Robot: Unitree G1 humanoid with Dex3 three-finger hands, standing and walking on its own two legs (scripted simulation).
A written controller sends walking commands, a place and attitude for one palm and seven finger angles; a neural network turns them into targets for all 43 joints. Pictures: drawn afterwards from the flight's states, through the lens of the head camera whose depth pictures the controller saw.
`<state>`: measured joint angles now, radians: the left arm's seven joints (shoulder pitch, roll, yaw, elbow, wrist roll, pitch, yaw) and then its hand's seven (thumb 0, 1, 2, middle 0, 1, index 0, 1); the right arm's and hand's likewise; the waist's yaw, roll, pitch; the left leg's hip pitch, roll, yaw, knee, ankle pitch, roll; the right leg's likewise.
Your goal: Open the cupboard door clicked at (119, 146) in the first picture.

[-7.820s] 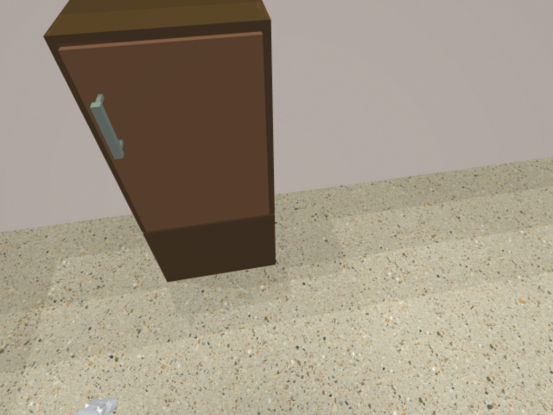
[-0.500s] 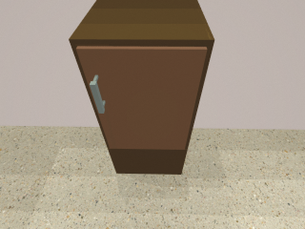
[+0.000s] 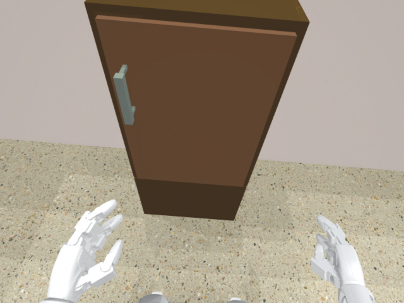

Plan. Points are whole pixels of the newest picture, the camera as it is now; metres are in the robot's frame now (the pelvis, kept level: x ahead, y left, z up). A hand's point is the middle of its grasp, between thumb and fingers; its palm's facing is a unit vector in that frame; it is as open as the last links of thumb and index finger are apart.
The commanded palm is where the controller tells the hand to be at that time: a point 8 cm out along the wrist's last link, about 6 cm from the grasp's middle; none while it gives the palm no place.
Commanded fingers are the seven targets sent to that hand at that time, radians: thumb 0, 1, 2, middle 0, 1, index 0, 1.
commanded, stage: raise the hand with hooked fingers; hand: left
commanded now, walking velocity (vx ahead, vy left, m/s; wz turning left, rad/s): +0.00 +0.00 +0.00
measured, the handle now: (126, 95) +0.56 +0.23 +0.08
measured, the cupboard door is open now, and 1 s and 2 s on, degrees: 0 0 0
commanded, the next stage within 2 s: move the hooked fingers beside the handle in 1.72 s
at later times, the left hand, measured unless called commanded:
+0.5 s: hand (66, 241) +0.21 +0.25 +0.05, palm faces +0.08 -1.00 -0.05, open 11.3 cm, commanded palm +0.19 +0.29 +0.05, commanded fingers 0.00 -0.15 0.45 -0.28 -0.98 -0.28 -0.98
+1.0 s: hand (46, 207) +0.26 +0.29 +0.07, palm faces +0.04 -1.00 -0.06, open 13.8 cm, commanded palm +0.23 +0.34 +0.08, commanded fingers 0.00 -0.50 0.30 -0.30 -1.20 -0.30 -1.20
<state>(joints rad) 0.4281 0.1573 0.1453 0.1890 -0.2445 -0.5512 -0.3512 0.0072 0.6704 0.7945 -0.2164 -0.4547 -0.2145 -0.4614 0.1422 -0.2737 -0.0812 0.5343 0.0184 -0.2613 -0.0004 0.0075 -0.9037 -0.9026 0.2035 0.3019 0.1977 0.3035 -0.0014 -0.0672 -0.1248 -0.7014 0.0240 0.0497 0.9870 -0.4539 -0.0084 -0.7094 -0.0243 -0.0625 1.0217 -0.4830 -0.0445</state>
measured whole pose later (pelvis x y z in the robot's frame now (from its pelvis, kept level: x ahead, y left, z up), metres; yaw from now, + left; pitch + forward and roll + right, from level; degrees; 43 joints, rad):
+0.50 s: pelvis -0.01 +0.03 -0.01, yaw +0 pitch +12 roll -2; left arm 0.41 0.26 0.27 -0.06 -0.32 -0.27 -0.26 0.01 0.08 0.55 -0.26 -0.83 -0.26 -0.83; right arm 0.32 -0.20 0.03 0.54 0.04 -0.17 -0.05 0.01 -0.90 -0.90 0.21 0.30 0.20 0.30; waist -0.01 0.03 -0.12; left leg -0.82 0.03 0.02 1.07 -0.47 0.03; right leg -0.78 -0.01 -0.09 1.02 -0.46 -0.01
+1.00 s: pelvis +0.00 +0.03 +0.01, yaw +1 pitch +10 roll -3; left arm 0.12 0.37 0.35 0.23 -0.33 -0.22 -0.41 -0.01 -0.45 0.32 -0.29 -1.17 -0.29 -1.17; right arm 0.26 -0.27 0.06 0.51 0.05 -0.20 -0.06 0.01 -0.90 -0.90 0.21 0.30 0.20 0.30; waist 0.01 0.04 -0.10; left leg -0.71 0.02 0.01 0.98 -0.44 0.03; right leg -0.65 -0.02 -0.10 0.91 -0.43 0.00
